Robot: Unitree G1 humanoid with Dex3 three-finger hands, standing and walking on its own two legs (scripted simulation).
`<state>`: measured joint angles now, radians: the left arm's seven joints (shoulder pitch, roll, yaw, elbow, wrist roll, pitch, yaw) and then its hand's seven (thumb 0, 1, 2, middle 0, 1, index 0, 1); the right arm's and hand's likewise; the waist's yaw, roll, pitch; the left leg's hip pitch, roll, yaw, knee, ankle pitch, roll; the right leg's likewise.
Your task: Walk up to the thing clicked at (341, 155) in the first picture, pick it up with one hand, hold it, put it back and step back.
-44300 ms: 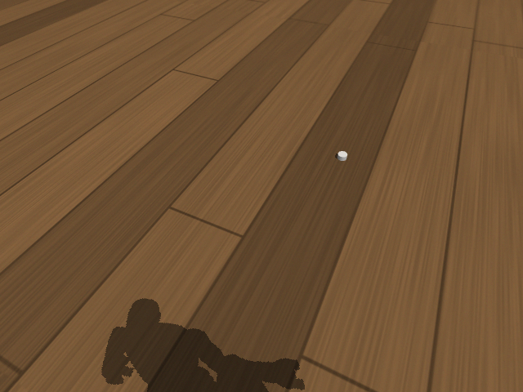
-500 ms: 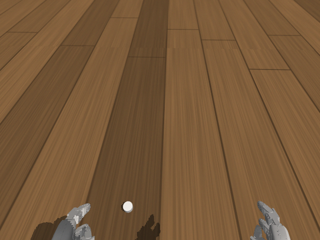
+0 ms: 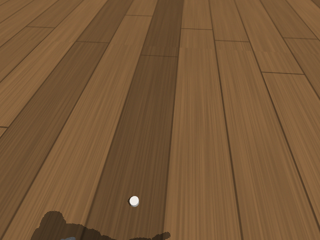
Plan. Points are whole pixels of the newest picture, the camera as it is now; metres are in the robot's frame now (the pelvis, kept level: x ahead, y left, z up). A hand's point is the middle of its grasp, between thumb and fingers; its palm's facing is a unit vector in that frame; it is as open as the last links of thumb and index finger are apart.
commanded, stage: stand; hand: left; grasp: from above
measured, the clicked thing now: (134, 201) +0.47 +0.21 -0.73
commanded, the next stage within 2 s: none
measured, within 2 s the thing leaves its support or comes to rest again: neither
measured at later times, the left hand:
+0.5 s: hand out of the picture +0.04 +0.25 -0.13, palm faces +0.04 -0.94 -0.34, open 7.4 cm
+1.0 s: hand out of the picture +0.06 +0.24 -0.13, palm faces +0.02 -0.94 -0.33, open 7.4 cm
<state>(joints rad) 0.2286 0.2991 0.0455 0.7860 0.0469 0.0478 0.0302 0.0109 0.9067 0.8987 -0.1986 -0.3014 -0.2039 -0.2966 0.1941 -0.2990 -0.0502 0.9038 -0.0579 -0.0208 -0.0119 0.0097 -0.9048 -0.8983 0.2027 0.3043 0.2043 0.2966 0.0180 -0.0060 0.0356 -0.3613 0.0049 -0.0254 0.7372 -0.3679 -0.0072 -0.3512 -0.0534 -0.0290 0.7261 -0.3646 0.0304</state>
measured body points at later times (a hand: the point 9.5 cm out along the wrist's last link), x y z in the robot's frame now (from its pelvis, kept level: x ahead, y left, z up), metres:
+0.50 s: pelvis +0.00 +0.00 +0.03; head +0.00 +0.00 +0.48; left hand +0.04 +0.29 -0.11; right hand +0.07 -0.27 -0.11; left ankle +0.02 +0.13 -0.71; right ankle +0.01 -0.14 -0.71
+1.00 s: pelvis +0.01 +0.00 +0.03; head +0.02 -0.01 +0.48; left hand +0.06 +0.29 -0.11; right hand +0.07 -0.30 -0.11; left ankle +0.02 +0.13 -0.71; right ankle +0.01 -0.14 -0.71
